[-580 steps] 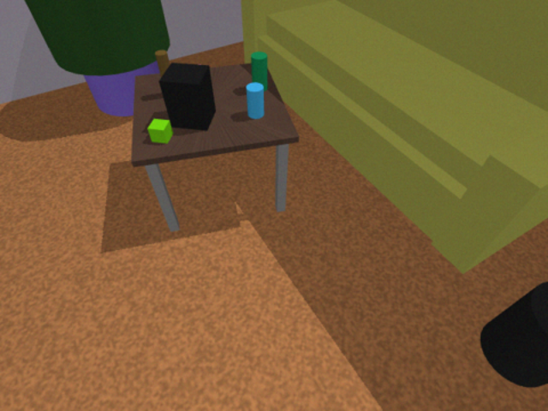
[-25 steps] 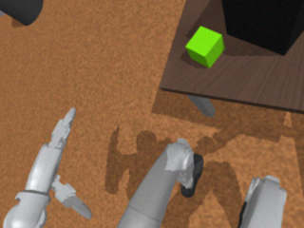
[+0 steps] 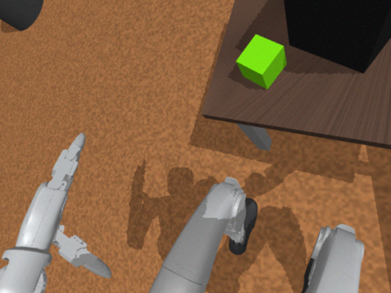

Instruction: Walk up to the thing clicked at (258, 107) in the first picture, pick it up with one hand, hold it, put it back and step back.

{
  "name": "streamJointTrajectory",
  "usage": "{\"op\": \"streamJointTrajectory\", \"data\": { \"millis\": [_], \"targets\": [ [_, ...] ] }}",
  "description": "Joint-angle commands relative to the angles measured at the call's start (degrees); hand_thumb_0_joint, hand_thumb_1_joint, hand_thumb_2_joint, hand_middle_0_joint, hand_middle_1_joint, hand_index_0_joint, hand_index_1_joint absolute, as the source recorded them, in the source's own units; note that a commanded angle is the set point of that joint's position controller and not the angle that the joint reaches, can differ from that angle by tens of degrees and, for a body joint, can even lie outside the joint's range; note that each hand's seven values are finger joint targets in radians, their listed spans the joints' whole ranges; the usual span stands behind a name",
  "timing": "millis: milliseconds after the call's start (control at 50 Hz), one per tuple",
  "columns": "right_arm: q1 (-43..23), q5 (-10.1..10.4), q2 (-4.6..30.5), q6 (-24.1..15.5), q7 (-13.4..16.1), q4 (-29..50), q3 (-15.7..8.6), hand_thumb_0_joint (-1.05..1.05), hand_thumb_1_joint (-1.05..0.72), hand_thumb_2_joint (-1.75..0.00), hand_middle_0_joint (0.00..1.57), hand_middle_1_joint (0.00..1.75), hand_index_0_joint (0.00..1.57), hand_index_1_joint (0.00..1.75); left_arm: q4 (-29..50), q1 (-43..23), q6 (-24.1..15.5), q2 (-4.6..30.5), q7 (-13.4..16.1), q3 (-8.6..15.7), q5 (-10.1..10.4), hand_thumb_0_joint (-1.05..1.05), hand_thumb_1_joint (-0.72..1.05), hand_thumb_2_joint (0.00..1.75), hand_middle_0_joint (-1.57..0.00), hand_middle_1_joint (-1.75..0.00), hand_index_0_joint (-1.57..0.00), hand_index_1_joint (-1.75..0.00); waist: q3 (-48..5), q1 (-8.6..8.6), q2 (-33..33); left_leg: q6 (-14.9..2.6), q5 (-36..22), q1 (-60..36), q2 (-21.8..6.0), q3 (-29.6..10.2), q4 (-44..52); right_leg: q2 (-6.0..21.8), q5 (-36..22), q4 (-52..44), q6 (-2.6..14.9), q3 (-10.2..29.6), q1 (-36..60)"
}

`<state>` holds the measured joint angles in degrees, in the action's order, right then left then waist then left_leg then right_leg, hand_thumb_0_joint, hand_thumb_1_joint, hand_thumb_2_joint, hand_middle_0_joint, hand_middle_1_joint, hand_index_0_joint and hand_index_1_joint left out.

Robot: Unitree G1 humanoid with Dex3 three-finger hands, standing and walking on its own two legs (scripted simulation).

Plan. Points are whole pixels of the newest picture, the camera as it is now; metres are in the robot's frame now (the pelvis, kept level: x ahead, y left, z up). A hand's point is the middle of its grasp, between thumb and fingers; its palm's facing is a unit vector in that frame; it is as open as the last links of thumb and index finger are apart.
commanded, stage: close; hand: right
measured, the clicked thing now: out of the picture +0.60 -0.30 -0.02
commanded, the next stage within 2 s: settle in 1.54 s
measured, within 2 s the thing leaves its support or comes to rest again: leaves its support in 1.98 s
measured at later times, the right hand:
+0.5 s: hand out of the picture +0.60 -0.29 -0.01, palm faces +0.34 +0.94 -0.03, open 9.9 cm
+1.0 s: hand out of the picture +0.60 -0.29 -0.01, palm faces +0.36 +0.93 -0.02, open 9.4 cm
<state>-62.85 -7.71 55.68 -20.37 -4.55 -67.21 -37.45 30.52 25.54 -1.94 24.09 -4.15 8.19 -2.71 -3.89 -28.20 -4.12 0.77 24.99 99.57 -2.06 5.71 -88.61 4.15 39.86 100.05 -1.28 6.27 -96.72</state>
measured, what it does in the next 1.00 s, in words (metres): stands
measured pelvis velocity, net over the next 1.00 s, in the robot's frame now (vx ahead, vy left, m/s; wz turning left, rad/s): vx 0.00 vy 0.01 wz -0.01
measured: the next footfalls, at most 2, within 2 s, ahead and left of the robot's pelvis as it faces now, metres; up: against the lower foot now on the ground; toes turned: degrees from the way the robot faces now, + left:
none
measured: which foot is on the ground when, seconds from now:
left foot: down 0.00-1.00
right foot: down 0.00-1.00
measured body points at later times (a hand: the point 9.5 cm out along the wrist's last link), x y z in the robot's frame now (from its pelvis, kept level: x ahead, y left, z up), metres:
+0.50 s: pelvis +0.00 +0.00 +0.01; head +0.25 -0.09 +0.37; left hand +0.19 +0.26 +0.14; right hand +0.58 -0.34 +0.00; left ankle +0.12 +0.13 -0.51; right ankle +0.03 -0.12 -0.51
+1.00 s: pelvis +0.00 +0.01 +0.01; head +0.25 -0.08 +0.37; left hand +0.20 +0.26 +0.14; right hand +0.58 -0.34 -0.01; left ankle +0.12 +0.13 -0.51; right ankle +0.03 -0.12 -0.51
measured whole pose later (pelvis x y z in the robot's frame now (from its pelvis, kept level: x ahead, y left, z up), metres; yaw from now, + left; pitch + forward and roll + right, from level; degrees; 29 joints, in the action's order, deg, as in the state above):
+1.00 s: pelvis +0.00 +0.01 +0.01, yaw +0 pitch +36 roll +6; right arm -61.9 -6.8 55.6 -22.7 -4.1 -70.3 -39.1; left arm 29.7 25.1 -2.4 22.9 -3.6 6.4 -2.6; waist -4.1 -28.1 -3.9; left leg 0.2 24.9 98.1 -1.7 5.3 -87.3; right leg 4.4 39.4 97.8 -1.8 5.8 -94.5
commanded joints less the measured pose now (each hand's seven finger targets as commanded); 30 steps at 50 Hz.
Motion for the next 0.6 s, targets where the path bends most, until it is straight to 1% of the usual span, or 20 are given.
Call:
{"op": "streamJointTrajectory", "data": {
  "millis": [0, 20, 40, 80, 100, 120, 140, 200, 220, 260, 300, 320, 340, 360, 400, 440, 480, 540, 560, 580],
  "targets": [
    [-19.06, 0.75, 14.24, -3.45, 0.19, 10.17, 0.56, 0.00, 0.56, -0.04, 0.43, 0.24, 0.43, 0.24, 8.40, 5.58, -1.83, 10.63, 2.02, 9.81, 0.51, 0.00, -0.52, 0.07, -0.05, -0.05, -0.05, -0.06, -37.43, 0.20, 31.94, -2.57, -11.60, -27.87, 3.40, -1.56, 6.41, -0.88, -22.95, -13.38, 0.84, -1.19, 26.91],
    [-20.22, 0.86, 16.28, -3.71, 0.31, 11.98, -0.07, 0.00, 0.59, -0.04, 0.51, 0.28, 0.51, 0.28, 7.60, 5.43, -1.74, 10.23, 2.21, 9.58, 0.59, 0.00, -0.53, 0.06, -0.05, -0.05, -0.05, -0.06, -37.12, 0.86, 32.72, -2.59, -11.53, -28.19, 3.27, -1.90, 6.58, -0.96, -22.44, -13.31, 0.92, -1.56, 26.45],
    [-19.67, 0.83, 15.80, -3.69, 0.19, 10.39, 0.29, 0.00, 0.59, -0.04, 0.59, 0.31, 0.59, 0.31, 7.58, 5.73, -1.65, 10.92, 2.26, 10.28, 0.65, 0.00, -0.54, 0.06, -0.05, -0.05, -0.05, -0.06, -36.55, 0.23, 32.91, -2.60, -11.05, -27.88, 3.28, -1.80, 6.59, -1.04, -21.91, -13.63, 0.78, -1.43, 26.52],
    [-17.45, 0.84, 15.73, -3.60, 0.00, 9.46, -0.20, 0.00, 0.59, -0.06, 0.69, 0.36, 0.70, 0.36, 9.36, 5.58, -1.97, 10.66, 2.17, 9.93, 0.78, 0.00, -0.54, 0.05, -0.05, -0.05, -0.05, -0.05, -37.70, 0.25, 30.68, -2.48, -12.82, -29.37, 3.41, -1.68, 6.51, -0.94, -23.29, -13.11, 1.01, -1.41, 26.12],
    [-19.10, 0.96, 16.27, -4.04, -0.17, 11.41, -0.34, 0.00, 0.61, -0.06, 0.73, 0.39, 0.74, 0.39, 8.58, 5.82, -1.98, 9.55, 2.19, 9.20, 0.76, 0.00, -0.54, 0.05, -0.05, -0.05, -0.05, -0.05, -37.85, 0.63, 31.78, -2.57, -13.64, -30.08, 3.27, -2.17, 6.54, -1.10, -23.45, -12.98, 1.00, -1.86, 25.69],
    [-16.69, 1.04, 14.57, -3.89, -0.54, 8.18, 0.33, 0.00, 0.58, -0.09, 0.78, 0.42, 0.78, 0.42, 8.45, 5.96, -2.09, 10.32, 2.12, 10.02, 0.74, 0.00, -0.54, 0.06, -0.05, -0.05, -0.05, -0.05, -37.30, 0.00, 31.37, -2.58, -14.26, -30.52, 3.42, -2.09, 6.38, -1.09, -23.53, -12.88, 1.07, -1.80, 24.89],
    [-17.12, 1.56, 15.82, -4.14, -0.57, 10.58, -0.96, 0.00, 0.58, -0.11, 0.78, 0.44, 0.79, 0.44, 8.86, 5.92, -2.18, 10.30, 2.13, 9.62, 0.85, 0.00, -0.54, 0.05, -0.05, -0.05, -0.05, -0.04, -37.68, 0.41, 30.81, -2.56, -15.22, -31.62, 3.36, -2.26, 6.61, -1.12, -23.85, -12.94, 1.21, -1.96, 24.49],
    [-16.59, 1.72, 15.97, -4.24, -1.13, 11.11, -1.49, 0.00, 0.49, -0.20, 0.85, 0.52, 0.85, 0.52, 9.12, 6.07, -2.30, 10.39, 1.94, 9.82, 1.04, 0.00, -0.54, 0.05, -0.05, -0.05, -0.05, -0.05, -38.16, 0.70, 32.22, -2.72, -14.66, -30.31, 3.37, -1.95, 6.26, -0.99, -25.94, -13.41, 0.85, -1.48, 26.88],
    [-17.16, 1.71, 16.46, -4.28, -1.18, 11.86, -1.89, 0.00, 0.45, -0.23, 0.86, 0.54, 0.86, 0.54, 8.58, 6.56, -2.27, 9.70, 1.79, 9.40, 1.05, 0.00, -0.54, 0.05, -0.05, -0.05, -0.05, -0.05, -38.22, 1.44, 32.75, -2.79, -14.33, -29.92, 3.39, -1.91, 6.26, -0.92, -26.88, -13.45, 0.77, -1.46, 27.54],
    [-16.39, 1.90, 16.15, -4.28, -1.42, 13.55, -2.23, 0.00, 0.36, -0.31, 0.91, 0.62, 0.92, 0.62, 9.29, 6.94, -2.43, 10.33, 1.75, 10.52, 1.05, 0.00, -0.55, 0.05, -0.05, -0.05, -0.05, -0.05, -39.91, 0.66, 33.22, -2.71, -15.95, -30.15, 3.33, -1.85, 6.14, -0.73, -29.00, -13.06, 0.68, -1.41, 29.44],
    [-16.63, 1.98, 16.00, -4.16, -1.46, 15.30, -2.11, 0.00, 0.27, -0.39, 0.95, 0.68, 0.96, 0.68, 8.34, 7.20, -2.25, 9.96, 1.57, 10.34, 0.92, 0.00, -0.54, 0.05, -0.05, -0.05, -0.05, -0.05, -40.40, 1.89, 35.27, -2.83, -15.20, -28.37, 3.39, -1.75, 6.10, -0.36, -31.96, -13.41, 0.41, -1.24, 32.65],
    [-16.67, 1.95, 15.22, -3.99, -1.44, 14.97, -1.79, 0.00, 0.23, -0.43, 0.99, 0.72, 0.99, 0.72, 7.16, 7.26, -2.14, 10.14, 1.56, 11.00, 0.90, 0.00, -0.55, 0.05, -0.05, -0.05, -0.05, -0.05, -39.50, 1.47, 35.67, -2.79, -14.95, -26.93, 3.41, -1.59, 6.27, -0.22, -33.28, -13.34, 0.24, -1.06, 34.01],
    [-17.52, 2.11, 15.18, -3.86, -1.32, 14.72, -2.07, 0.00, 0.17, -0.47, 1.01, 0.75, 1.01, 0.75, 7.14, 7.15, -2.04, 10.05, 1.49, 10.54, 0.95, 0.00, -0.55, 0.05, -0.05, -0.05, -0.05, -0.05, -38.93, 1.42, 35.03, -2.76, -12.83, -26.29, 3.51, -1.33, 6.69, -0.23, -31.71, -14.02, 0.21, -0.71, 33.86],
    [-16.95, 2.00, 14.13, -3.74, -1.14, 14.94, -1.55, 0.00, 0.13, -0.51, 1.02, 0.78, 1.02, 0.78, 6.96, 7.39, -1.97, 9.30, 1.36, 9.78, 0.67, 0.00, -0.55, 0.06, -0.05, -0.05, -0.04, -0.05, -38.12, 1.89, 34.69, -2.76, -12.73, -26.43, 3.44, -1.41, 6.95, -0.18, -30.73, -14.22, 0.26, -0.96, 33.30],
    [-17.28, 1.90, 14.15, -3.68, -0.89, 15.63, -1.54, 0.00, 0.01, -0.57, 1.08, 0.84, 1.07, 0.84, 7.68, 6.93, -1.83, 9.39, 1.33, 9.94, 0.60, 0.00, -0.54, 0.05, -0.05, -0.05, -0.04, -0.05, -38.76, 1.62, 34.28, -2.77, -13.83, -28.56, 3.30, -1.68, 7.20, -0.31, -30.12, -14.48, 0.34, -1.24, 32.43],
    [-18.16, 1.84, 14.57, -3.49, -0.59, 14.82, -1.53, 0.00, -0.05, -0.63, 1.11, 0.89, 1.11, 0.89, 7.36, 6.13, -1.65, 8.84, 1.37, 8.88, 0.70, 0.00, -0.55, 0.05, -0.05, -0.05, -0.04, -0.05, -38.07, 2.37, 34.20, -2.84, -12.24, -27.57, 3.34, -1.74, 7.23, -0.40, -29.14, -14.85, 0.32, -1.13, 31.92],
    [-17.23, 1.70, 13.32, -3.38, -0.52, 12.57, -0.90, 0.00, -0.15, -0.74, 1.17, 0.98, 1.17, 0.98, 7.14, 5.39, -1.60, 9.51, 1.70, 9.71, 0.57, 0.00, -0.55, 0.05, -0.05, -0.05, -0.05, -0.05, -36.65, 1.57, 32.94, -2.74, -11.46, -27.26, 3.37, -1.54, 7.63, -0.34, -27.98, -14.86, 0.49, -0.89, 31.29],
    [-17.75, 1.97, 14.81, -3.76, 0.20, 12.67, -1.89, 0.00, -0.22, -0.90, 1.20, 1.10, 1.21, 1.10, 7.58, 5.23, -1.52, 10.36, 2.21, 9.89, 0.71, 0.00, -0.55, 0.04, -0.05, -0.04, -0.05, -0.05, -37.40, 1.97, 30.01, -2.53, -9.19, -31.13, 3.15, -2.26, 8.98, -1.13, -19.18, -16.18, 1.10, -1.77, 26.68],
    [-17.72, 1.76, 13.88, -3.92, 0.14, 12.06, -0.89, 0.00, -0.26, -0.92, 1.22, 1.13, 1.23, 1.13, 7.07, 4.90, -1.62, 9.54, 2.30, 9.11, 0.62, 0.00, -0.55, 0.04, -0.05, -0.04, -0.05, -0.05, -36.32, 1.85, 30.05, -2.39, -8.53, -31.04, 3.11, -2.38, 9.12, -1.12, -17.92, -16.26, 1.20, -1.98, 25.95],
    [-15.73, 1.89, 10.37, -3.83, -0.03, 8.63, 1.04, 0.00, -0.29, -0.96, 1.24, 1.16, 1.25, 1.16, 6.40, 5.01, -1.82, 8.93, 2.28, 8.35, 0.59, 0.00, -0.55, 0.04, -0.05, -0.04, -0.05, -0.04, -34.46, 0.99, 28.23, -2.32, -8.12, -29.93, 3.36, -1.93, 9.14, -1.07, -17.55, -16.46, 1.24, -1.68, 25.12]
  ]
}}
